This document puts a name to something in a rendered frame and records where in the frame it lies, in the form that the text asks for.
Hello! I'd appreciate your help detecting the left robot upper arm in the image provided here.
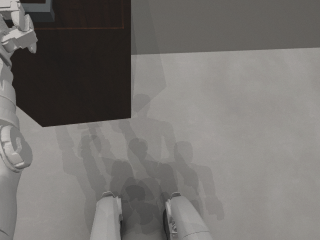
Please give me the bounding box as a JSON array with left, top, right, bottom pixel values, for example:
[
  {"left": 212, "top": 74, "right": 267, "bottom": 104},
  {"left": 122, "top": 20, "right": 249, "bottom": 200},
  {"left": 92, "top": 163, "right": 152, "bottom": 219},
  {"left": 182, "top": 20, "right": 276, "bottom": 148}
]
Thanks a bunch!
[{"left": 0, "top": 125, "right": 33, "bottom": 240}]

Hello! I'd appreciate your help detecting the cabinet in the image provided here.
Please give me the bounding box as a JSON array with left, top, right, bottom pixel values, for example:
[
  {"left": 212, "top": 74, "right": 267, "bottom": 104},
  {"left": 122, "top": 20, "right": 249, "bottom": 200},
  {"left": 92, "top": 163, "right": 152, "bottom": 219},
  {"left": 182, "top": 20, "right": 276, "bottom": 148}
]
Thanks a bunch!
[{"left": 10, "top": 0, "right": 131, "bottom": 127}]

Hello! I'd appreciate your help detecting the left robot thigh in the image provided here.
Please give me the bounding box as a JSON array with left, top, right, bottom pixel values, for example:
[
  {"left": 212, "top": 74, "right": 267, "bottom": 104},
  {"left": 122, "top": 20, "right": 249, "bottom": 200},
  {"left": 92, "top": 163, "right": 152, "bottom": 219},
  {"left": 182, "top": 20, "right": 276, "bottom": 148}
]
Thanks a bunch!
[{"left": 90, "top": 196, "right": 123, "bottom": 240}]

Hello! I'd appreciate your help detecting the robot left forearm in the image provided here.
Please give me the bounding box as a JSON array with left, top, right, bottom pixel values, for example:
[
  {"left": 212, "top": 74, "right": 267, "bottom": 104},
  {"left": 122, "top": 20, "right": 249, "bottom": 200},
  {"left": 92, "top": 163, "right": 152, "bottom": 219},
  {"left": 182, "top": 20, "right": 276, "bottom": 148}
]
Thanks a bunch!
[{"left": 0, "top": 48, "right": 20, "bottom": 130}]

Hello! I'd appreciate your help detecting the robot right shin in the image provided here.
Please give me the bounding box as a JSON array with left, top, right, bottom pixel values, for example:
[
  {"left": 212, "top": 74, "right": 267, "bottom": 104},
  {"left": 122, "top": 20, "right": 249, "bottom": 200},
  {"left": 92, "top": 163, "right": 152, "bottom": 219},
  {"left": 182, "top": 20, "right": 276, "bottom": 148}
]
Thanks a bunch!
[{"left": 168, "top": 192, "right": 181, "bottom": 240}]

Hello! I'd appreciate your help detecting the handle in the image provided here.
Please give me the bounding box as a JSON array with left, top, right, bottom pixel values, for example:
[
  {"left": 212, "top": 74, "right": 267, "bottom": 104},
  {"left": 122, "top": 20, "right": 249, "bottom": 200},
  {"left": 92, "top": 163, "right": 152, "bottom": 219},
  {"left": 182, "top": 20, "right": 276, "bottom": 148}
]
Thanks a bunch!
[{"left": 3, "top": 0, "right": 55, "bottom": 23}]

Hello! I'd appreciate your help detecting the drawer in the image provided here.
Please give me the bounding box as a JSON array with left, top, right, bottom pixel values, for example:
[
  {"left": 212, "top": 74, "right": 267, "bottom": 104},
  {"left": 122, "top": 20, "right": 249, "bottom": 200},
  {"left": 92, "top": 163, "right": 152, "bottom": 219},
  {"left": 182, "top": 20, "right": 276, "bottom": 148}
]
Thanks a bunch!
[{"left": 6, "top": 0, "right": 122, "bottom": 28}]

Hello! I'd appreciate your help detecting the robot left hand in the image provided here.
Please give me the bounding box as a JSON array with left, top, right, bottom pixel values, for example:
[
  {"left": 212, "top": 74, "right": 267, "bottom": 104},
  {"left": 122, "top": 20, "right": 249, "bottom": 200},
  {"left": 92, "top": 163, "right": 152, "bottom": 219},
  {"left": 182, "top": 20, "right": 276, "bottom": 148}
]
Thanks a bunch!
[{"left": 0, "top": 0, "right": 38, "bottom": 59}]

